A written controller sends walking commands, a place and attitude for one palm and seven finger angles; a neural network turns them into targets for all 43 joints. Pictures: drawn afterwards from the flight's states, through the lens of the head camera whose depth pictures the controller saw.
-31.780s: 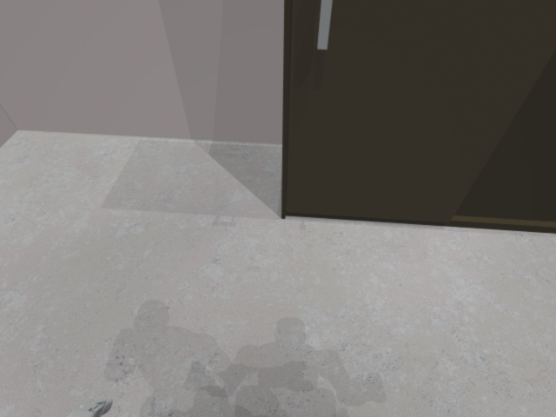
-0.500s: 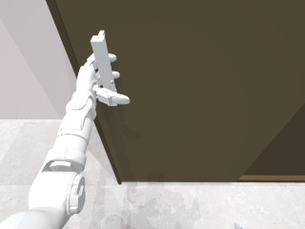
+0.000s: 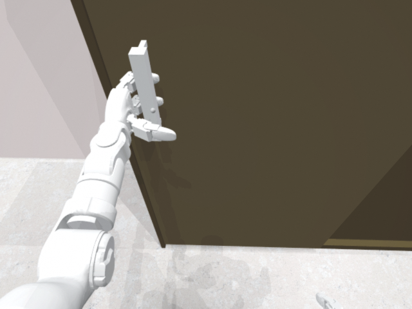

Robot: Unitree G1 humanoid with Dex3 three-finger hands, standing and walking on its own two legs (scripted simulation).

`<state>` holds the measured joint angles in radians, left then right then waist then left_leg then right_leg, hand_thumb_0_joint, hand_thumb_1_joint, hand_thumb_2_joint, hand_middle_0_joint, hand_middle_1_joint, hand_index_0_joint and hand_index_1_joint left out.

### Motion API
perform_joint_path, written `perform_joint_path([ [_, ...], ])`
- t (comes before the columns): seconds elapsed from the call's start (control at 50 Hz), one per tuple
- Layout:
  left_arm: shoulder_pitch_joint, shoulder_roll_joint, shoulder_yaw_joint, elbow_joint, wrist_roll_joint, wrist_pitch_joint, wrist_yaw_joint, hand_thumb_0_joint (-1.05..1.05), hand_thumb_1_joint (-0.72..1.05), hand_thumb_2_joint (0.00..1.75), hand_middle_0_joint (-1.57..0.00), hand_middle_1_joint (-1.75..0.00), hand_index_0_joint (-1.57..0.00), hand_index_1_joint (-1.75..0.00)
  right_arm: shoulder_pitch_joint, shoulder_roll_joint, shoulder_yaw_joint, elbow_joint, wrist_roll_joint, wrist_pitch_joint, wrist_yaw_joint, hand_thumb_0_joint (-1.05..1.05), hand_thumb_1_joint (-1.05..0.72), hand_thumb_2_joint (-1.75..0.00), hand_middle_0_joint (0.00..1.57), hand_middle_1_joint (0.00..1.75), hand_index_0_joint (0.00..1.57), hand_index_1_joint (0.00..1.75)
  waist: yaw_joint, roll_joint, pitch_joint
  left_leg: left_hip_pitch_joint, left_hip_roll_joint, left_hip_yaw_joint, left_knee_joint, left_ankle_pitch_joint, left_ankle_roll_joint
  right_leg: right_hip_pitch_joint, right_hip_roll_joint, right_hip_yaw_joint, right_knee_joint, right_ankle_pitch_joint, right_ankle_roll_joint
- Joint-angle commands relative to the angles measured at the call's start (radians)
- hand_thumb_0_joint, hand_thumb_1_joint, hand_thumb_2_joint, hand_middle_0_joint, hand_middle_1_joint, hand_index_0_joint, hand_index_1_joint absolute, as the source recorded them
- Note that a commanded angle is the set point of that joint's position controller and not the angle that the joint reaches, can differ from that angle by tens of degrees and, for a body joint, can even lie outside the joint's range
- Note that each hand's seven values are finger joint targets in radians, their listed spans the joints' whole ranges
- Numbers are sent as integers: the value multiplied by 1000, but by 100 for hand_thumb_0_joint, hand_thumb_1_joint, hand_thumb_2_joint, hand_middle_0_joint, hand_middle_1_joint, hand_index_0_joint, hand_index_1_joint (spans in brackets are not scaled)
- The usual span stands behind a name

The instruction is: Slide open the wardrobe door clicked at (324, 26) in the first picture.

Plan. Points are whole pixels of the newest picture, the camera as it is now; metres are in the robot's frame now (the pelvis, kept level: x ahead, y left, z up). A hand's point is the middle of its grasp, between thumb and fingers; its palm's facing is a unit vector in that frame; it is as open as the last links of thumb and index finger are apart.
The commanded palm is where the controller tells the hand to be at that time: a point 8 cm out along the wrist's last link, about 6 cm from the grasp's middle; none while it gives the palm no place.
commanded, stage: grip the handle and tug to test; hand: left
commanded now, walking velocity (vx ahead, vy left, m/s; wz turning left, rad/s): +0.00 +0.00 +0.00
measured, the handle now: (150, 94) +0.50 +0.13 +0.17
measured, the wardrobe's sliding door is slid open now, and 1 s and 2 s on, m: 0.00 0.00 0.00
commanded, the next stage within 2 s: tug the door sideways, standing still in 1.48 s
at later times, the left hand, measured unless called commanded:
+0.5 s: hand (146, 110) +0.44 +0.13 +0.17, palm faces -0.01 -1.00 +0.02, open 9.7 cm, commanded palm +0.42 +0.17 +0.17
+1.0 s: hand (149, 110) +0.44 +0.12 +0.17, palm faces -0.01 -1.00 +0.01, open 7.4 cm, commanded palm +0.41 +0.17 +0.17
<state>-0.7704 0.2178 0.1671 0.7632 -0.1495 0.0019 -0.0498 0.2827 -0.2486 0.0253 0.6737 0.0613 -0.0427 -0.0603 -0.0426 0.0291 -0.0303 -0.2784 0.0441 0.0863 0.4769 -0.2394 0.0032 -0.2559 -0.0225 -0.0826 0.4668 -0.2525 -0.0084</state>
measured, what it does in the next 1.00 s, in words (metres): stands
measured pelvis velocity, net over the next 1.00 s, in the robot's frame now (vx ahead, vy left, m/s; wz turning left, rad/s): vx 0.01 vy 0.01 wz -0.01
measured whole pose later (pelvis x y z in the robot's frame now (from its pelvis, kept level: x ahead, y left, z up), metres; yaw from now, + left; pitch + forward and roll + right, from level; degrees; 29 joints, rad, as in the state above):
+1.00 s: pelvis +0.01 +0.01 +0.00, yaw +0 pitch +2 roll +0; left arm -0.70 0.20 0.16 0.65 -0.15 0.06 -0.03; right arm 0.27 -0.24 0.02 0.67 0.05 -0.03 -0.05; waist -0.03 0.03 -0.04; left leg -0.25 0.04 0.09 0.47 -0.25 0.01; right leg -0.23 -0.03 -0.07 0.45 -0.26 0.00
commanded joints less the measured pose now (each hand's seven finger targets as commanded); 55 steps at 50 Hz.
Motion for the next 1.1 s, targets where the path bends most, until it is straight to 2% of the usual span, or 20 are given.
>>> perform_joint_path([
  [0.0,-532,179,38,-203,-10,-70,5,0,-50,30,-30,-120,-30,-120,-14,-129,-45,-111,-3,-40,-9,0,-90,-90,20,30,20,30,-12,-83,-293,149,-38,-58,-28,192,42,60,32,40,-51,273,-7],
  [0.04,-544,186,44,-244,-9,-87,4,0,-50,30,-30,-120,-30,-120,-19,-124,-45,-114,-2,-44,-6,0,-90,-90,20,30,20,30,-1,-32,-336,170,-39,-55,-26,216,39,71,33,44,-41,298,-11],
  [0.1,-472,186,54,-209,-10,-93,-1,0,-36,36,-32,-122,-32,-122,-6,-128,-47,-113,-5,-44,-2,0,-90,-90,20,30,20,30,7,-81,-331,154,-37,-55,-23,253,39,98,34,36,-35,336,-12],
  [0.2,-437,205,70,-221,-12,-80,-12,0,-13,46,-34,-125,-34,-125,-10,-133,-49,-123,-3,-37,-1,0,-90,-90,20,30,20,30,13,-73,-323,144,-37,-46,-27,248,41,104,34,38,-39,338,-11],
  [0.24,-475,207,68,-251,-14,-79,-14,0,-3,50,-35,-127,-35,-127,-14,-129,-50,-122,0,-40,-3,0,-90,-90,20,30,20,30,6,-63,-316,152,-35,-46,-27,242,41,87,36,41,-42,334,-10],
  [0.3,-485,191,46,-281,-14,-81,-17,0,11,56,-36,-129,-36,-129,-13,-130,-52,-123,-1,-41,-5,0,-90,-90,20,30,20,30,-2,-60,-319,170,-32,-53,-27,257,41,87,36,36,-43,330,-12],
  [0.32,-475,186,48,-295,-19,-81,-18,0,15,58,-37,-129,-37,-129,-20,-127,-51,-125,1,-44,-3,0,-90,-90,20,30,20,30,7,-39,-324,175,-33,-53,-28,253,39,80,39,38,-42,326,-13],
  [0.38,-480,129,2,-310,-24,-72,-23,0,29,64,-38,-131,-38,-131,-26,-123,-50,-121,3,-49,-2,0,-90,-90,20,30,20,30,-6,-18,-310,195,-30,-56,-25,250,35,49,41,33,-45,310,-14],
  [0.42,-454,168,34,-284,-22,-62,-16,0,39,68,-40,-133,-40,-133,-23,-131,-50,-118,2,-46,-5,0,-90,-90,20,30,20,30,2,-42,-305,181,-30,-59,-30,243,36,59,40,33,-48,302,-14],
  [0.5,-491,115,-16,-306,-18,-61,-9,0,57,76,-42,-135,-42,-135,-19,-128,-51,-117,-2,-47,-3,0,-90,-90,20,30,20,30,-11,-44,-318,207,-27,-69,-26,280,33,52,41,23,-40,312,-16],
  [0.52,-485,142,10,-329,-17,-64,-4,0,62,78,-42,-136,-42,-136,-21,-129,-54,-118,0,-49,-2,0,-90,-90,20,30,20,30,2,-28,-343,225,-25,-70,-24,297,31,50,43,27,-36,321,-17],
  [0.56,-485,80,-37,-344,-18,-59,-3,0,71,82,-43,-137,-43,-137,-28,-120,-51,-118,0,-52,3,0,-90,-90,20,30,20,30,-3,-9,-351,244,-25,-71,-18,322,26,41,44,24,-32,335,-18],
  [0.6,-459,90,-25,-336,-20,-58,1,0,81,86,-44,-139,-44,-139,-21,-126,-56,-117,-5,-51,3,0,-90,-90,20,30,20,30,-1,-55,-344,240,-21,-74,-18,345,28,56,44,20,-33,349,-17],
  [0.64,-470,86,-32,-376,-19,-57,-2,0,90,90,-45,-140,-45,-140,-36,-123,-53,-122,-3,-52,4,0,-90,-90,20,30,20,30,1,-29,-364,251,-23,-67,-16,352,29,60,44,25,-29,369,-17],
  [0.74,-447,123,1,-350,-13,-37,4,0,90,90,-45,-140,-45,-140,-40,-123,-48,-119,-5,-38,1,0,-90,-90,20,30,20,30,6,-69,-324,205,-28,-62,-24,324,32,83,41,26,-37,372,-15],
  [0.78,-472,112,-10,-360,-9,-32,5,0,90,90,-45,-140,-45,-140,-42,-119,-48,-120,-4,-37,-1,0,-90,-90,20,30,20,30,-2,-51,-315,211,-29,-63,-24,314,32,68,41,26,-39,361,-15],
  [0.84,-459,107,-7,-384,-10,-31,9,0,90,90,-45,-140,-45,-140,-46,-114,-47,-126,-7,-34,0,0,-90,-90,20,30,20,30,9,-13,-345,231,-30,-65,-19,349,29,80,40,25,-33,381,-18],
  [0.9,-402,149,31,-358,-15,-25,5,0,90,90,-45,-140,-45,-140,-42,-124,-49,-126,-9,-28,-1,0,-90,-90,20,30,20,30,17,-78,-344,205,-31,-60,-20,349,33,117,39,24,-36,400,-16],
  [0.98,-429,114,-3,-404,-15,-26,0,0,90,90,-45,-140,-45,-140,-53,-115,-48,-133,-6,-28,0,0,-90,-90,20,30,20,30,12,-30,-343,221,-30,-58,-21,363,31,105,39,27,-34,415,-17],
  [1.08,-409,105,-10,-410,-15,-22,2,0,90,90,-45,-140,-45,-140,-58,-116,-49,-135,-5,-26,0,0,-90,-90,20,30,20,30,11,-39,-338,224,-32,-55,-22,351,34,105,40,28,-39,410,-16],
])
